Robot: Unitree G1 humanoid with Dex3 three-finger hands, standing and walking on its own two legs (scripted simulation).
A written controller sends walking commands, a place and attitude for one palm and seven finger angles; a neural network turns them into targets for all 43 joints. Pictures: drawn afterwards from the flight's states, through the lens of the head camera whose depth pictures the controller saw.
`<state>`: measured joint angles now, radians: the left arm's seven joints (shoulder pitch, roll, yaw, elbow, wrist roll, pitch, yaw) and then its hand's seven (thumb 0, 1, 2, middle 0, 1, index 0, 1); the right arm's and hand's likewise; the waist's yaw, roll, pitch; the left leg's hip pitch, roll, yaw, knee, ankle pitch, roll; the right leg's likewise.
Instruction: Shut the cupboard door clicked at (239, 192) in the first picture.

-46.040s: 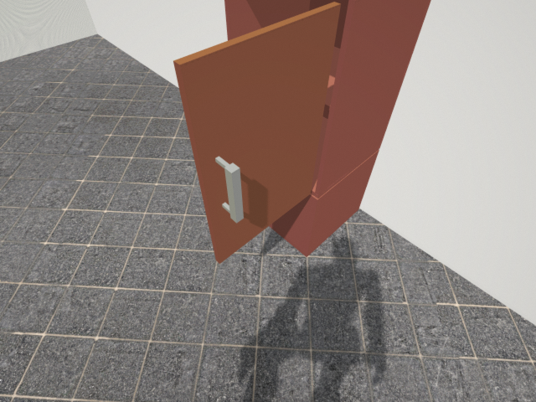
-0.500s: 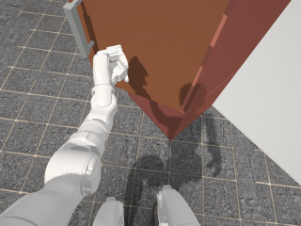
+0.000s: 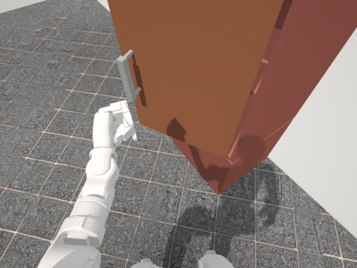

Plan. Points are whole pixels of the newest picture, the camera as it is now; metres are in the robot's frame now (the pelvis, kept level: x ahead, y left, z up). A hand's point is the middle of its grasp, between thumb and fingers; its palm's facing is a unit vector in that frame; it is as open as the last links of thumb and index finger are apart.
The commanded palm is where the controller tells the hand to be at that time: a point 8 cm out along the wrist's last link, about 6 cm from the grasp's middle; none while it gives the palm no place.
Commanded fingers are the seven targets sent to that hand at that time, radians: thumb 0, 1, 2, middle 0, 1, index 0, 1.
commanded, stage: draw the hand back to the body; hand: left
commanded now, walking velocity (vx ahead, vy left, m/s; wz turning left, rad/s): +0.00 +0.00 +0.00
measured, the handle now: (131, 77) +0.66 +0.14 +0.01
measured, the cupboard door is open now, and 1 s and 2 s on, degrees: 27 27 27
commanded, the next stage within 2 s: step back with the hand held close in 1.22 s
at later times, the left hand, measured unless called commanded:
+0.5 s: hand (48, 164) +0.28 +0.21 +0.15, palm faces +0.20 -0.95 -0.25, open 3.7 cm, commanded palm +0.24 +0.26 +0.17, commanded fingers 0.00 0.90 0.90 -0.64 -0.78 -0.64 -0.78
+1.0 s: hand out of the picture +0.19 +0.30 +0.22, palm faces +0.53 -0.74 -0.41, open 7.1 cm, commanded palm +0.15 +0.33 +0.23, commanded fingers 0.00 0.90 0.90 -0.20 -0.30 -0.20 -0.30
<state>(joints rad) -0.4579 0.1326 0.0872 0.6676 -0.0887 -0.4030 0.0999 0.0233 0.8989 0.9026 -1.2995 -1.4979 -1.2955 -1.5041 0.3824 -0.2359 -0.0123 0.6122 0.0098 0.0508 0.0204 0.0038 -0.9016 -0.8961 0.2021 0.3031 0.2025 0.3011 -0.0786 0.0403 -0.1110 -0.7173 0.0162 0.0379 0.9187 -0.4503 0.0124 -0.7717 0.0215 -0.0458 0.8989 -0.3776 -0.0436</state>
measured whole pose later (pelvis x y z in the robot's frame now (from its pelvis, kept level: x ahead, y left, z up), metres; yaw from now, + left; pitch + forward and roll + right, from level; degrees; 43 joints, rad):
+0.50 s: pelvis +0.03 +0.02 +0.05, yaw +2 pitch -2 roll +0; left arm 0.14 0.26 0.04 -0.06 -0.06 -0.01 0.07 0.02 0.90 0.90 -0.90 -1.06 -0.90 -1.07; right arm 0.15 -0.20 0.06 0.53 0.03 0.05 -0.08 0.01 -0.90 -0.90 0.20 0.30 0.20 0.30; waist 0.04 0.06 -0.02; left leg -0.14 -0.02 0.02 0.48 -0.30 0.03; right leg -0.18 0.00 -0.06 0.47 -0.25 -0.01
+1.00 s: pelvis +0.02 +0.02 +0.05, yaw +2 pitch -5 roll +0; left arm 0.45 0.35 0.35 -0.36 -0.07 -0.04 0.12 0.02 0.89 0.90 -0.27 -0.37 -0.27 -0.38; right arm 0.22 -0.25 0.01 0.63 0.02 -0.06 -0.07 0.01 -0.90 -0.90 0.20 0.30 0.20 0.30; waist 0.08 0.09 0.00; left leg -0.07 -0.03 0.01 0.43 -0.27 0.04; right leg -0.11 -0.01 -0.06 0.42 -0.22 -0.01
